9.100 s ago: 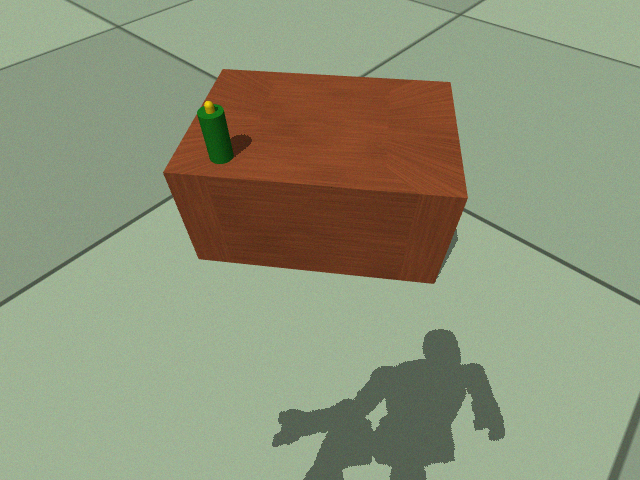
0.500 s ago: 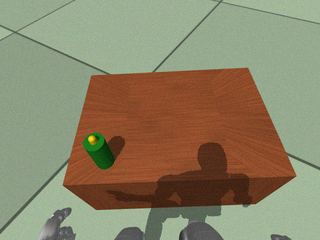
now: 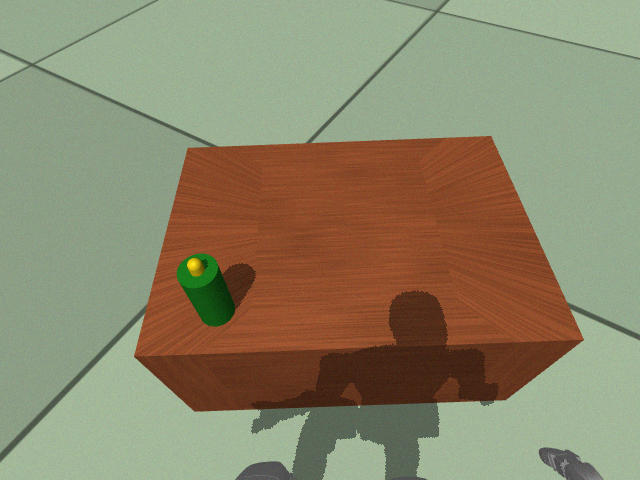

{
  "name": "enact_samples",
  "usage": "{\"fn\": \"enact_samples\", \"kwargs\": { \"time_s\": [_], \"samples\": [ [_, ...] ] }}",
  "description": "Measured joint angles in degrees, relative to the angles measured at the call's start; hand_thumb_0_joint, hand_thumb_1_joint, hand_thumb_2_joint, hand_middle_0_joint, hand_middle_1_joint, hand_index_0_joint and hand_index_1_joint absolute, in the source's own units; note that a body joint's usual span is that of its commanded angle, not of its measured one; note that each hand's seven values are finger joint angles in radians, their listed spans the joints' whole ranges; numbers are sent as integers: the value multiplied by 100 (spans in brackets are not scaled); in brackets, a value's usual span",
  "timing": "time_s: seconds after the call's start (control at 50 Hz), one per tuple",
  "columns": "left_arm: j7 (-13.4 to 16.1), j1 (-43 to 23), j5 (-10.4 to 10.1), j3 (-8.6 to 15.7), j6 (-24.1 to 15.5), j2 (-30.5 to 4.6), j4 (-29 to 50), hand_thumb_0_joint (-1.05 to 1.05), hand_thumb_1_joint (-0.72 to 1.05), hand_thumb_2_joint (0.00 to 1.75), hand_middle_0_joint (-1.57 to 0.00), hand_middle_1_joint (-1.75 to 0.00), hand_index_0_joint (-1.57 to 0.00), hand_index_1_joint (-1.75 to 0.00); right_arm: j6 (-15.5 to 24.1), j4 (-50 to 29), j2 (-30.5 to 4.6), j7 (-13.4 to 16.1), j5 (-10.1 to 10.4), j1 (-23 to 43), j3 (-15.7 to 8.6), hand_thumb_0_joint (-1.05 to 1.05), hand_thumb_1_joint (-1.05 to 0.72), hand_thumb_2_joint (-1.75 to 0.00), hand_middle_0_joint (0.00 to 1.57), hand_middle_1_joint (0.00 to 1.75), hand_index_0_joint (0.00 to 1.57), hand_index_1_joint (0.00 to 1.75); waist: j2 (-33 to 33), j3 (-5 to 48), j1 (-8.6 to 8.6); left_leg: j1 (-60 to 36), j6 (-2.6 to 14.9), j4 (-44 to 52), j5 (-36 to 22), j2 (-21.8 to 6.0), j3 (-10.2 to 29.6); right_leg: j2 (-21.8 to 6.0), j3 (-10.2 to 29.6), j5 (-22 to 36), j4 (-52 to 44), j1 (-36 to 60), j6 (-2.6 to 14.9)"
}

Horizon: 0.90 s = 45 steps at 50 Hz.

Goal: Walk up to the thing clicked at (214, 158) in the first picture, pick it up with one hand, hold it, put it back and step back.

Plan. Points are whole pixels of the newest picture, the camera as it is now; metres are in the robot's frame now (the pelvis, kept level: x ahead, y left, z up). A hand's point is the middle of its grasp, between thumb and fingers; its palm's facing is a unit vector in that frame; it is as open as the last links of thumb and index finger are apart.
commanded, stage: walk up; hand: left
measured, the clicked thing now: (206, 288) +0.47 +0.25 -0.21
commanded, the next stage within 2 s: stand in 1.08 s
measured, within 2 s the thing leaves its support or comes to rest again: neither
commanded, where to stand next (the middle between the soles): +0.07 +0.03 m, yaw +2 degrees
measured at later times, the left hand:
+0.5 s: hand out of the picture +0.09 +0.27 -0.13, palm faces -0.04 -0.93 -0.36, open 7.3 cm
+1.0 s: hand out of the picture +0.11 +0.27 -0.13, palm faces -0.04 -0.92 -0.38, open 7.3 cm
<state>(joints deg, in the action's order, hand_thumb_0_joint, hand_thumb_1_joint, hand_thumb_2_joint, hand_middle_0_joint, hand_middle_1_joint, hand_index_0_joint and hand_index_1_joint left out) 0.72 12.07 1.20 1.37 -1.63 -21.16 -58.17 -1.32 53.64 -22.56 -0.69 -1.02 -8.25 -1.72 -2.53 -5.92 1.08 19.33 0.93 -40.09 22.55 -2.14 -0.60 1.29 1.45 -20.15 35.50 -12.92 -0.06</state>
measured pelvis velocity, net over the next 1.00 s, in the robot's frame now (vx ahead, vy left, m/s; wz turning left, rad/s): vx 0.02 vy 0.01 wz -0.01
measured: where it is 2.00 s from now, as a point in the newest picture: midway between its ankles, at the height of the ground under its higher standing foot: outside the picture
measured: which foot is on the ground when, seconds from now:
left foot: down 0.00-1.00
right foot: down 0.00-1.00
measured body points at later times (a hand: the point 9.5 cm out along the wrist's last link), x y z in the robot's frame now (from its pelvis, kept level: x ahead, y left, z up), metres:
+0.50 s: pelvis +0.00 +0.01 +0.02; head +0.01 +0.01 +0.47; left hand +0.09 +0.32 -0.11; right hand +0.07 -0.30 -0.11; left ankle +0.04 +0.12 -0.72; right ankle -0.01 -0.13 -0.72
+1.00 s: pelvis +0.02 +0.01 +0.02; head +0.03 +0.00 +0.47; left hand +0.11 +0.31 -0.10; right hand +0.10 -0.29 -0.11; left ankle +0.04 +0.12 -0.72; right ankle -0.01 -0.13 -0.72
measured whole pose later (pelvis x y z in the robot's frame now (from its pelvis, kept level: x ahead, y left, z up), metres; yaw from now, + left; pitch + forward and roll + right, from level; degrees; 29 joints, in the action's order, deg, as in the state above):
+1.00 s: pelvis +0.02 +0.01 +0.02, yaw -1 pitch -2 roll +0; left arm 0.5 4.8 0.9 0.0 -1.5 -20.4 -65.3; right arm -0.3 64.4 -20.1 -1.6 -0.6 -4.3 -1.7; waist -1.0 -3.0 -0.5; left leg 8.8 0.6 -20.3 9.5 -0.5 -3.0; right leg -0.9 3.0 -13.2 19.4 -4.2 -1.6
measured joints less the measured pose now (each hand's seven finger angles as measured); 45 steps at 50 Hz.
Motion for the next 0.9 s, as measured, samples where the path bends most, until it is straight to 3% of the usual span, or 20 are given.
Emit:
{"fn": "enact_samples", "kwargs": {
  "time_s": [0.04,0.22,0.42,0.9],
  "samples": [
    [-17,-31,-26,-45,11,41,-52,0,91,90,-20,-30,-20,-30,74,66,14,-35,38,26,-3,1,-90,-90,20,30,20,30,-31,29,-61,-170,-29,369,-827,61,-46,-97,-14,-15,8,62,-58],
    [-59,-312,-52,-96,-43,5,-195,0,91,90,-20,-30,-20,-30,91,506,239,-171,14,136,109,1,-90,-90,20,30,21,30,75,337,-66,-523,-22,1039,-1026,143,-153,-189,76,323,-569,330,-105],
    [-75,-501,-45,-119,-52,11,-429,0,91,90,-20,-29,-20,-30,137,912,169,-153,8,111,77,1,-90,-90,20,30,20,30,187,332,-147,-733,-17,1614,-1292,139,-186,-190,106,670,-1252,571,-150],
    [-28,-706,-31,-147,11,92,-705,0,91,90,-20,-29,-20,-30,114,1072,235,-94,42,387,12,1,-90,-90,20,30,20,30,157,312,-156,-1023,-29,1952,-1311,156,-249,-214,162,713,-1596,840,-158]
  ]
}}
